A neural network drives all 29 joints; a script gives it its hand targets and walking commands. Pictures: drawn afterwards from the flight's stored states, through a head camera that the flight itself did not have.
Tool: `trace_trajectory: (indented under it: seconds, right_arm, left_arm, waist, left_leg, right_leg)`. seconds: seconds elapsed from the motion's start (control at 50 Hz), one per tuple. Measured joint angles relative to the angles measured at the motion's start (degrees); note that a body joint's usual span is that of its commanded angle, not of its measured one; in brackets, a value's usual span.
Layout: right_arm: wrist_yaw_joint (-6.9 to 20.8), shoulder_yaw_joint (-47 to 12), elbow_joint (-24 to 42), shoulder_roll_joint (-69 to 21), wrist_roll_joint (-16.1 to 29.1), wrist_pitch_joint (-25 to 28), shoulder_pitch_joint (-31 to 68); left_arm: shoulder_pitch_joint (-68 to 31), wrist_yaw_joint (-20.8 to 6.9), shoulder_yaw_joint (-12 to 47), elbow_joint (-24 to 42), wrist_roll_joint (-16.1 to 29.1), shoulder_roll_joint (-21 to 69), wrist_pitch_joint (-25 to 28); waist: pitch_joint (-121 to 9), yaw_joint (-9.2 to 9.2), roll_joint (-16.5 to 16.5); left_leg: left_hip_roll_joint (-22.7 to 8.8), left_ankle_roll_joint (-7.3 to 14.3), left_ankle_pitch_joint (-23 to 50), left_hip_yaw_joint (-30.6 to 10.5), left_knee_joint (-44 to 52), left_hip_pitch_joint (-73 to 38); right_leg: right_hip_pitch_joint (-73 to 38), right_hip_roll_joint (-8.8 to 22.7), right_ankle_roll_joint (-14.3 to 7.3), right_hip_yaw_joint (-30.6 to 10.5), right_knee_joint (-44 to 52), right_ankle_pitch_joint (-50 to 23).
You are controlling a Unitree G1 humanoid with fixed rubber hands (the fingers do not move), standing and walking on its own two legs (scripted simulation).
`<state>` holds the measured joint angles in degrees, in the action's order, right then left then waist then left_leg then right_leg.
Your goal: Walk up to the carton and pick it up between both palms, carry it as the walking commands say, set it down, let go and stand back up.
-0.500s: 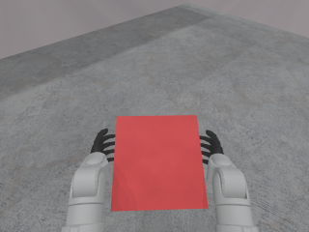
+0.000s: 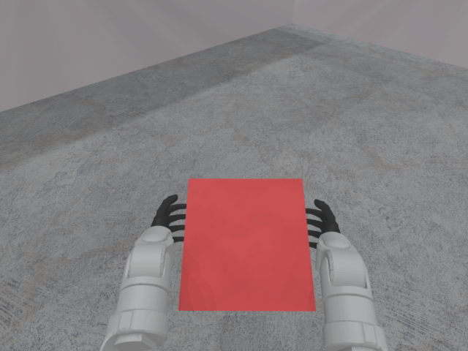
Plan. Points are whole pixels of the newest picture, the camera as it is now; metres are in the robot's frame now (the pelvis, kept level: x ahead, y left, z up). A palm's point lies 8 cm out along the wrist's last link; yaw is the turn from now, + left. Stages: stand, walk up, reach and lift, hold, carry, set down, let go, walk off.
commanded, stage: hold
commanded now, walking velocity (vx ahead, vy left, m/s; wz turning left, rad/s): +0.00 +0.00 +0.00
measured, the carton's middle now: (244, 248) +0.32 -0.02 -0.04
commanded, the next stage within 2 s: set down in 0.26 s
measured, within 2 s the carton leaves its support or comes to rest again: neither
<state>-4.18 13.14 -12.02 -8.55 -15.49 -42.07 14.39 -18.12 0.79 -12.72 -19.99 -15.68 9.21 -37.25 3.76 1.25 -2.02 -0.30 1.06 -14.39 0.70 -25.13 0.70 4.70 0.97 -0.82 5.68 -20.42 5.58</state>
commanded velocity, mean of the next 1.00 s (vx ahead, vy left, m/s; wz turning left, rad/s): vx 0.00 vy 0.00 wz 0.00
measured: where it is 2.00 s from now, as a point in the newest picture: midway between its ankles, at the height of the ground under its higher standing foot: outside the picture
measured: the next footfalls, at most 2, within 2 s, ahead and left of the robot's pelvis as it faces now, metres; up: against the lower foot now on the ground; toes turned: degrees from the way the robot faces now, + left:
none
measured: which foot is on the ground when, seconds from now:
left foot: down 0.00-1.00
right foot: down 0.00-1.00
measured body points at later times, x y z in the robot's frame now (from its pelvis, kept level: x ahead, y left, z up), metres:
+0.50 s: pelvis +0.01 +0.00 +0.00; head -0.02 -0.01 +0.45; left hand +0.34 +0.13 +0.03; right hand +0.31 -0.18 +0.03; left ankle +0.01 +0.11 -0.74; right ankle +0.08 -0.11 -0.74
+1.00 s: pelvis +0.01 +0.02 -0.02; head +0.09 +0.00 +0.42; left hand +0.36 +0.12 -0.05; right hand +0.32 -0.18 -0.06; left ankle +0.01 +0.11 -0.74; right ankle +0.08 -0.11 -0.74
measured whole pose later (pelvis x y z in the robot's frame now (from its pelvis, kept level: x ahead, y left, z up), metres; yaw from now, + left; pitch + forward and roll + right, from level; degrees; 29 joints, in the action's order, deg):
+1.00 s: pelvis +0.01 +0.02 -0.02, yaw +2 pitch +10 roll +0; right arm 0.2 23.4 -23.3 -9.8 -20.1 -22.9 20.6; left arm -24.9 3.3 -20.4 -31.8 -18.8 12.0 -18.4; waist 0.9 6.1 -2.7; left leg 2.6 2.3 -17.1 -0.1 -36.0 28.5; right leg 32.7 1.5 0.4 1.2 -32.6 9.4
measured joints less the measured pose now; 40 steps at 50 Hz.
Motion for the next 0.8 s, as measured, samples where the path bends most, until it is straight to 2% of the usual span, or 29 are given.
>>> trace_trajectory:
  seconds: [0.12, 0.26, 0.3, 0.34, 0.38, 0.5, 0.62, 0.8]
  right_arm:
    - [1.0, 1.7, -2.7, -0.6, -1.6, -0.4, 2.3]
    - [1.4, 2.0, -3.0, -0.7, -2.1, -0.9, 2.5]
    - [1.4, 2.5, -3.5, -0.8, -2.3, -1.0, 3.2]
    - [1.4, 3.8, -4.0, -1.1, -2.7, -0.9, 4.0]
    - [1.6, 5.1, -4.5, -1.2, -3.0, -0.7, 4.5]
    - [2.4, 5.3, -5.5, -1.2, -3.3, 1.0, 4.4]
    - [2.7, 4.7, -6.7, -0.9, -3.4, 4.5, 3.5]
    - [3.4, 6.0, -9.0, -0.8, -3.4, 11.2, 3.2]
  left_arm:
    - [-2.4, -2.0, -2.4, -3.0, -1.5, -0.3, 0.0]
    - [-3.1, -3.2, -3.2, -3.6, -2.2, -0.5, -0.1]
    - [-2.9, -3.3, -3.3, -2.6, -2.6, -0.2, -0.5]
    - [-3.2, -3.3, -4.2, -2.6, -3.5, 0.8, -0.5]
    - [-3.6, -3.1, -4.8, -3.1, -4.5, 1.7, -0.1]
    - [-4.3, -2.7, -5.9, -4.6, -5.5, 1.8, 1.5]
    - [-3.1, -2.3, -5.2, -5.4, -4.5, 1.3, 4.6]
    - [-2.7, 0.0, -4.7, -8.3, -2.9, 1.2, 11.2]
  waist:
    - [-0.8, 0.4, -0.1]
    - [-1.2, 0.42, 0.1]
    - [-1.0, 2.1, 0.3]
    - [-0.8, 3.53, 0.6]
    - [-0.7, 4.15, 0.7]
    - [-0.8, 4.38, 0.7]
    - [-0.8, 4.53, 0.6]
    - [-2.1, 5.22, 0.1]
  left_leg:
    - [0.2, -0.1, 0.4, -1.0, 0.4, -0.4]
    - [0.1, -0.3, 0.4, -1.2, 0.8, -0.5]
    - [0.4, 0.0, 0.3, -2.1, 0.4, 0.0]
    - [0.9, 0.1, 0.2, -3.0, 0.0, 0.4]
    - [1.3, 0.2, 0.0, -3.3, -0.3, 0.9]
    - [1.5, 0.3, -0.5, -2.9, -0.7, 3.0]
    - [1.9, 0.5, -0.8, -2.8, -1.4, 6.4]
    - [2.5, 0.9, -1.5, -2.1, -4.2, 14.6]
  right_leg:
    - [-0.7, -0.6, -0.3, -0.8, 0.2, 0.2]
    - [-0.8, -0.9, -0.3, -1.1, 0.8, 0.0]
    - [-0.7, -1.1, -0.3, -1.1, 0.5, 0.3]
    - [-0.4, -1.1, -0.2, -1.5, -0.2, 0.9]
    - [0.2, -0.9, -0.1, -1.8, -1.0, 1.5]
    - [2.7, -0.7, 0.2, -2.3, -2.2, 2.4]
    - [6.2, -0.4, 0.5, -2.4, -3.0, 2.7]
    - [14.6, 0.2, 1.0, -3.2, -5.8, 3.2]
